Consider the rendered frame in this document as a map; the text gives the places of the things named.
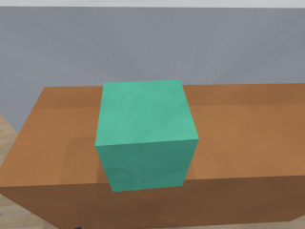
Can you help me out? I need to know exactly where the pedestal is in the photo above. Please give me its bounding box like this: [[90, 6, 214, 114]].
[[0, 83, 305, 229]]

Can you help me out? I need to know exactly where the carton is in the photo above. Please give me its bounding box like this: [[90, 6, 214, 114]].
[[94, 79, 199, 192]]

